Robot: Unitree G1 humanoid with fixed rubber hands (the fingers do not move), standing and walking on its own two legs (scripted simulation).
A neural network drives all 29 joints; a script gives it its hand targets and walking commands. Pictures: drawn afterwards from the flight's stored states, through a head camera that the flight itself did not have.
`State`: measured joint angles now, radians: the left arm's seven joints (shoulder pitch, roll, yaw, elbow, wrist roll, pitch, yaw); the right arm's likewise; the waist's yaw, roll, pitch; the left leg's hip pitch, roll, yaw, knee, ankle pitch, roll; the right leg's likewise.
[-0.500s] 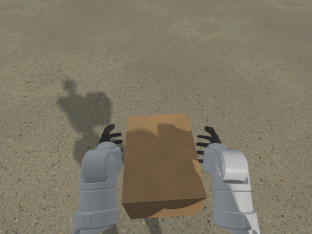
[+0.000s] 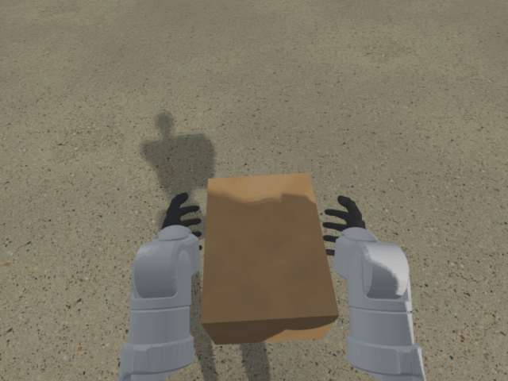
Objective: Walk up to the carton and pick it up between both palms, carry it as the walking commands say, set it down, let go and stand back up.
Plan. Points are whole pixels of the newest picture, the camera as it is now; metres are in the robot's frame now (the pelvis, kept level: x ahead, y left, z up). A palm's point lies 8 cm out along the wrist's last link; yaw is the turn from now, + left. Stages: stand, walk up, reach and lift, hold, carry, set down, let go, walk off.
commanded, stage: carry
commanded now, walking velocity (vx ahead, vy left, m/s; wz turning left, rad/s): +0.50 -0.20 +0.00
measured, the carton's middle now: (263, 256) +0.34 +0.00 -0.02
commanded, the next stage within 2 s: none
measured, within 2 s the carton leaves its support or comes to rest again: neither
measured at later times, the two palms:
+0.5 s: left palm (253, 112) +0.61 +0.01 +0.09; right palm (382, 113) +0.59 -0.24 +0.09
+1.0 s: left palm (271, 64) +0.83 -0.03 +0.07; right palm (371, 55) +0.85 -0.29 +0.08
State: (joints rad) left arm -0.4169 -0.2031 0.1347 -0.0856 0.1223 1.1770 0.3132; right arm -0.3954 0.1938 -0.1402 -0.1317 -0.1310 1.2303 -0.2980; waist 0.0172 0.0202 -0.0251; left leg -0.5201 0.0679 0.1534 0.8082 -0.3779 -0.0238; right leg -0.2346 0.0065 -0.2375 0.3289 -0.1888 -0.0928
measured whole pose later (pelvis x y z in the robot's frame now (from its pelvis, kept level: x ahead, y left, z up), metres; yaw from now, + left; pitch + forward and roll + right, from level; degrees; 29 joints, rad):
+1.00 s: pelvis +0.53 -0.19 -0.02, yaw +5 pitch +2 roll +1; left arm -0.44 -0.21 0.18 -0.10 0.15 1.19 0.29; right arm -0.44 0.21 -0.15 -0.10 -0.13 1.23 -0.31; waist -0.01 -0.04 -0.02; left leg -0.40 0.00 0.23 0.52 -0.16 0.10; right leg -0.19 -0.06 -0.26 0.69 -0.40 0.00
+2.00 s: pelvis +0.60 -0.23 -0.01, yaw +10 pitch +1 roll +0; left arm -0.41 -0.20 0.17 0.01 0.16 1.21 0.29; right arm -0.41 0.20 -0.15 0.02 -0.13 1.23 -0.30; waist -0.01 0.00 -0.13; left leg -0.27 0.05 0.20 0.52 -0.27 0.03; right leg -0.28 -0.05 -0.08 0.52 -0.26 0.01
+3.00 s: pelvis +0.57 -0.21 -0.01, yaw +10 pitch +1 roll +0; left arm -0.40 -0.20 0.17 -0.03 0.14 1.20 0.31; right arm -0.41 0.20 -0.14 0.00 -0.13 1.21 -0.30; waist 0.00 -0.01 -0.10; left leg -0.30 0.02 0.21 0.51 -0.24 0.07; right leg -0.31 -0.08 -0.07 0.51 -0.22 0.04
